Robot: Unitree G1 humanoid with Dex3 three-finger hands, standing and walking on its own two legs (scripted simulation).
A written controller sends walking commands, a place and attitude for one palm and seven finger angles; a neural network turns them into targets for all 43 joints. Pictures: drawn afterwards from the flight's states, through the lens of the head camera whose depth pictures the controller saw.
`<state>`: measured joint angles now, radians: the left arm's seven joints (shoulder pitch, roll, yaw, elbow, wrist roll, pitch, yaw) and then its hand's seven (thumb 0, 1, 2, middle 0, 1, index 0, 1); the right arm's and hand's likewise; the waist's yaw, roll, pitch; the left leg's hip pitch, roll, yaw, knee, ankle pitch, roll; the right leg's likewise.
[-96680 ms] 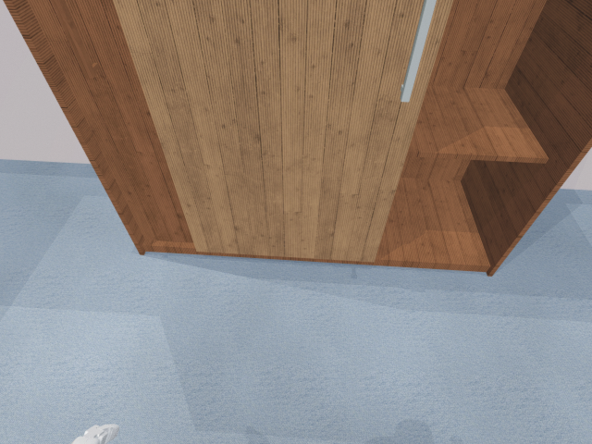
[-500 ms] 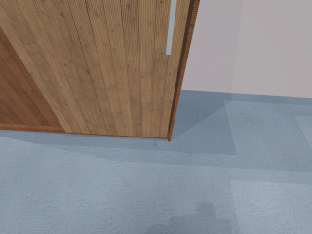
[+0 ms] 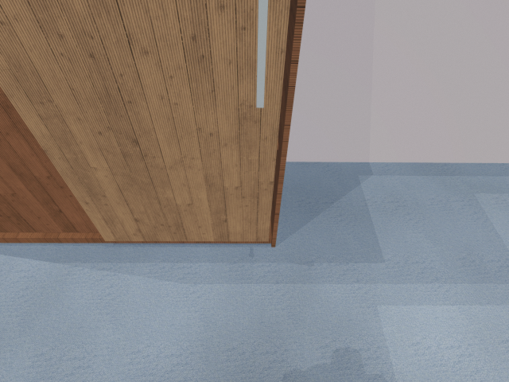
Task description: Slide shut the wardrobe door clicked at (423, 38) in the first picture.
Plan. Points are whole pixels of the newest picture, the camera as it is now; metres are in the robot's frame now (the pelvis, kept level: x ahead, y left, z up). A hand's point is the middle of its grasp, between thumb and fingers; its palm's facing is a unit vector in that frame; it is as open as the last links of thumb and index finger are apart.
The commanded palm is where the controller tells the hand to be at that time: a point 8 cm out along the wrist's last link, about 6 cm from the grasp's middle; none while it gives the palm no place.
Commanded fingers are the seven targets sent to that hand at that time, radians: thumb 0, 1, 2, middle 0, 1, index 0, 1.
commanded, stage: let the arm hang, fingers relaxed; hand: left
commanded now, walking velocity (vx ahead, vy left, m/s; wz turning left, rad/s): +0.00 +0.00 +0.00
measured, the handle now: (261, 40) +0.76 +0.02 +0.17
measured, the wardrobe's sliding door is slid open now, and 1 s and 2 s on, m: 0.01 0.01 0.01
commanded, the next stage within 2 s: look to check the result in 0.14 s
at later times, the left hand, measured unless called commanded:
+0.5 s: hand out of the picture +0.04 +0.19 -0.17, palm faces +0.00 -0.97 -0.26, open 7.4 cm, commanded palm none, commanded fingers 0.00 0.90 0.90 -0.20 -0.30 -0.20 -0.30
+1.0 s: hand out of the picture +0.09 +0.20 -0.16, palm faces -0.01 -0.96 -0.29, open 7.4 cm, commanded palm none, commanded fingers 0.00 0.90 0.90 -0.20 -0.30 -0.20 -0.30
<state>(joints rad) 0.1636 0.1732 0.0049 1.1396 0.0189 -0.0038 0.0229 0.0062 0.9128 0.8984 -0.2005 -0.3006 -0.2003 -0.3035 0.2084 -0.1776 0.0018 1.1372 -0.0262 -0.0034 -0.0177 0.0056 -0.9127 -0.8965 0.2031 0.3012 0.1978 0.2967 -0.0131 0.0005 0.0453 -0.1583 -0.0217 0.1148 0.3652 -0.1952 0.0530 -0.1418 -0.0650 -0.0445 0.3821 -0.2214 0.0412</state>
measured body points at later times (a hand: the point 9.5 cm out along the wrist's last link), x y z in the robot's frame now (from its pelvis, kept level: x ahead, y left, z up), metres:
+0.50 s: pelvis +0.01 -0.02 +0.00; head +0.04 -0.02 +0.45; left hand +0.04 +0.24 -0.15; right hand +0.05 -0.27 -0.15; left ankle +0.00 +0.08 -0.74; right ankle -0.01 -0.14 -0.74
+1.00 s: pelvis +0.02 -0.03 +0.00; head +0.04 -0.03 +0.45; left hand +0.09 +0.25 -0.14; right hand +0.09 -0.30 -0.14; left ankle +0.00 +0.08 -0.74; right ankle -0.01 -0.14 -0.74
